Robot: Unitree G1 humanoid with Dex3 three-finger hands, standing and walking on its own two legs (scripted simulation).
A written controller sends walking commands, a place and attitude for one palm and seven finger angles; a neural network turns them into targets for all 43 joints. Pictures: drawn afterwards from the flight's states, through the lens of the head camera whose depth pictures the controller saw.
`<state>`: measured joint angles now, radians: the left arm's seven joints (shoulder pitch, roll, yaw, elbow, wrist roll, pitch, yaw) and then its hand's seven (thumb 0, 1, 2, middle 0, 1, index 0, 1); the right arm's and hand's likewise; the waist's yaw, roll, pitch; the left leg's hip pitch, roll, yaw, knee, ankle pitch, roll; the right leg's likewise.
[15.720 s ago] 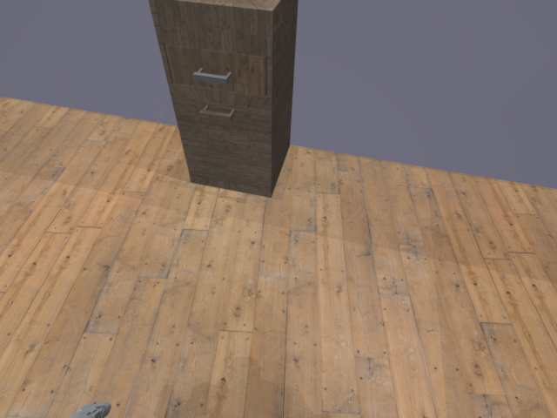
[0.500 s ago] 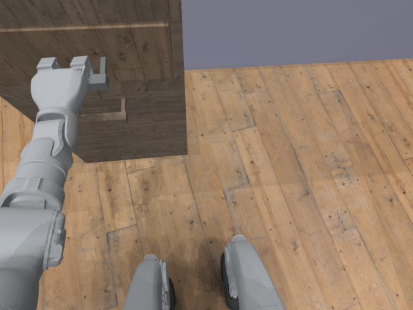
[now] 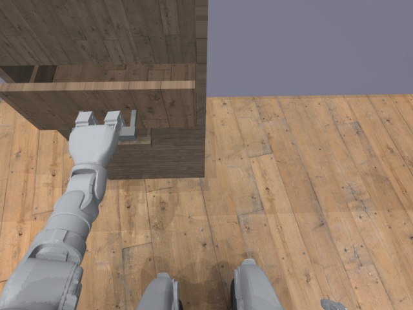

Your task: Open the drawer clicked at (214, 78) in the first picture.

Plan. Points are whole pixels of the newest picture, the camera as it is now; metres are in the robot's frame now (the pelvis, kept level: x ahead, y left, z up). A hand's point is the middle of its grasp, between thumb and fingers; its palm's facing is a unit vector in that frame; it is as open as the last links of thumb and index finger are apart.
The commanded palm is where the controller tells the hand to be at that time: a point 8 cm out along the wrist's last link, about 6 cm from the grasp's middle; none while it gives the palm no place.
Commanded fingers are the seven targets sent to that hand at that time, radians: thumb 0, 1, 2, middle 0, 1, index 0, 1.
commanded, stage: pull the drawer open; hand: left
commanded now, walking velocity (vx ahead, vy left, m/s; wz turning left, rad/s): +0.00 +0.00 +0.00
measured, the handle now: (106, 124) +0.49 +0.21 -0.03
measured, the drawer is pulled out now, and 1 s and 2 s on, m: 0.06 0.17 0.27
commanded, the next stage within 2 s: none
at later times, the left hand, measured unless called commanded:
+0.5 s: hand (102, 177) +0.38 +0.21 -0.06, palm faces -0.05 -0.04 -1.00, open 5.7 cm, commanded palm +0.33 +0.21 -0.01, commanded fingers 0.00 0.90 0.90 -0.40 -1.35 -0.40 -1.35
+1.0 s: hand (98, 207) +0.32 +0.21 -0.06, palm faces -0.03 -0.03 -1.00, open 5.7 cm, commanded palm +0.28 +0.22 -0.01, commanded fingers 0.00 0.90 0.90 -0.40 -1.35 -0.40 -1.35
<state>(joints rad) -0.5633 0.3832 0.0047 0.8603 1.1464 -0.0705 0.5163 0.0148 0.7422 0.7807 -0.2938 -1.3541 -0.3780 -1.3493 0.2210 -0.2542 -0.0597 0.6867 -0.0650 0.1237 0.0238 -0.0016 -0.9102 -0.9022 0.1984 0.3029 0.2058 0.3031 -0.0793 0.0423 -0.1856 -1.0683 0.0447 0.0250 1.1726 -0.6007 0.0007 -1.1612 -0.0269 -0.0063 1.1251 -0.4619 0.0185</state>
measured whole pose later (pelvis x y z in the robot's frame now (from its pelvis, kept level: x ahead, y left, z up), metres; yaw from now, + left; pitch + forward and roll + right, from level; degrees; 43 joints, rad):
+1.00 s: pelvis -0.01 -0.01 +0.00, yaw +0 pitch +23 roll +1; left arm -0.14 0.31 -0.03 0.56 1.16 -0.03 0.58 0.01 0.73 0.77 -0.29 -1.33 -0.38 -1.33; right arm 0.16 -0.24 -0.05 0.66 -0.06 0.09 -0.01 0.00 -0.91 -0.90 0.20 0.30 0.21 0.30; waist -0.03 0.03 -0.19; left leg -0.97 0.04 0.03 1.16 -0.59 -0.02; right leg -1.08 -0.02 0.01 1.14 -0.46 0.00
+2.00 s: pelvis +0.00 -0.02 +0.00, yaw +0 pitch +22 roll +1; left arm 0.32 0.29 -0.03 0.19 1.16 -0.05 0.63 0.02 0.73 0.78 -0.26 -1.29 -0.38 -1.32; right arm 0.09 -0.22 -0.04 0.60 -0.07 0.05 0.00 0.01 -0.91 -0.90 0.20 0.30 0.21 0.30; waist 0.00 0.01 -0.20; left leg -0.95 0.05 0.03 1.20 -0.63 -0.03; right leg -1.08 -0.01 0.01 1.21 -0.51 -0.01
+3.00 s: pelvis -0.03 -0.03 -0.01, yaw +2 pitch +20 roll +2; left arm 0.24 0.31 -0.03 0.27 1.14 -0.06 0.62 0.00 -0.18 0.44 -0.31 -1.23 -0.34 -1.23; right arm 0.10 -0.24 -0.04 0.64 -0.07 0.03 -0.06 0.01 -0.91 -0.90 0.20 0.30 0.21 0.30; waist 0.02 0.02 -0.19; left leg -0.98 0.03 -0.01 1.22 -0.59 -0.05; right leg -1.10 -0.03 -0.02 1.22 -0.48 -0.03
